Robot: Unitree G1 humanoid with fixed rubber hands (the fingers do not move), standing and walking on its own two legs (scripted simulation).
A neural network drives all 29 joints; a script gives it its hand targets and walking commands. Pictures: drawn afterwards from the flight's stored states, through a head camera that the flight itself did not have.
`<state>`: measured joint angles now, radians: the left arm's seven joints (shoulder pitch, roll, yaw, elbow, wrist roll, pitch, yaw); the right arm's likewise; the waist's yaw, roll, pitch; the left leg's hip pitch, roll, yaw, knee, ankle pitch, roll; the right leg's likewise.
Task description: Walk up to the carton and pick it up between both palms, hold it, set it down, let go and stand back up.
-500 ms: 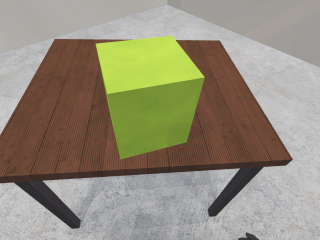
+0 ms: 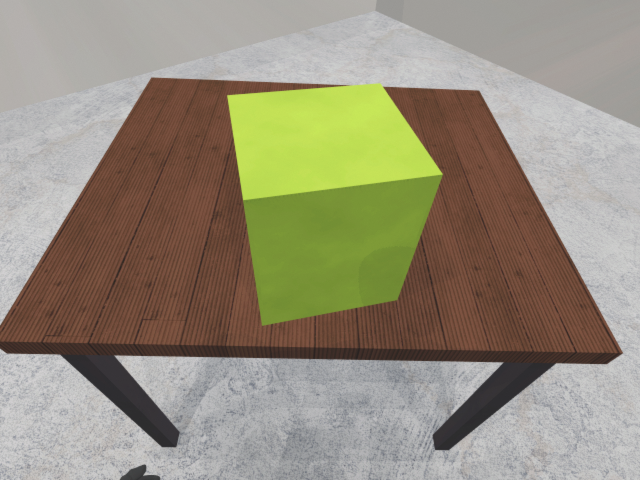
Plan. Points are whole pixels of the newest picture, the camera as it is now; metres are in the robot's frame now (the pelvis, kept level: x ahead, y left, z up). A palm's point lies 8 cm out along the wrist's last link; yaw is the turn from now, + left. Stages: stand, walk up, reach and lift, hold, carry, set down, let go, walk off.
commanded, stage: walk up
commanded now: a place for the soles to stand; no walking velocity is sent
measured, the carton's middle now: (320, 207) +0.45 +0.00 +0.09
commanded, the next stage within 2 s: reach and lift in 1.02 s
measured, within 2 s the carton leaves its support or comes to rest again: neither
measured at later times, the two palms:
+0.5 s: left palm out of the picture +0.06 +0.29 -0.11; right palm out of the picture +0.11 -0.25 -0.09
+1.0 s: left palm out of the picture +0.04 +0.28 -0.11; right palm out of the picture +0.11 -0.25 -0.10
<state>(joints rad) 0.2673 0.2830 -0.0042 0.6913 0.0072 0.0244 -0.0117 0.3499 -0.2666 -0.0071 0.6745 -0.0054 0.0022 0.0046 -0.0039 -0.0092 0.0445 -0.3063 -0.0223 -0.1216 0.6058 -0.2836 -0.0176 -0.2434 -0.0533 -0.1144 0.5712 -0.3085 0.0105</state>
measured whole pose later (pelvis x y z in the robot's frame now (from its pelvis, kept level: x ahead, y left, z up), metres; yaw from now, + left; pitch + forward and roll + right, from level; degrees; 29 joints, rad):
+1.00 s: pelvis -0.01 +0.00 +0.00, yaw +6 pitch -1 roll -1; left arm 0.31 0.32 0.02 0.68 0.01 0.02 0.00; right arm 0.31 -0.27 -0.02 0.66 -0.01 0.03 0.01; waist 0.01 -0.01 0.05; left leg -0.34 -0.07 -0.19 0.63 -0.26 -0.02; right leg -0.24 -0.08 -0.17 0.60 -0.33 0.01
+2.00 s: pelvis +0.03 -0.01 +0.02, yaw -2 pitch -2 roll +0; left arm 0.40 0.15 0.02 0.09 -0.03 0.15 0.13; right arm 0.29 -0.29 0.02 0.46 0.15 -0.16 0.13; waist 0.06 -0.02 0.00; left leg -0.07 0.06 0.03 0.29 -0.17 -0.05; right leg -0.03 0.00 -0.03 0.25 -0.19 -0.01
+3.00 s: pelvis +0.02 -0.02 +0.02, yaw -4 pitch -1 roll +0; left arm 0.15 0.08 0.09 -0.42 -0.10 0.53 0.18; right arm 0.02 -0.37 0.06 0.01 0.39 0.13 -0.02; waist 0.07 0.00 0.07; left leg -0.10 0.08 0.06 0.28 -0.15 -0.06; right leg -0.10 0.02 0.01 0.30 -0.18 -0.02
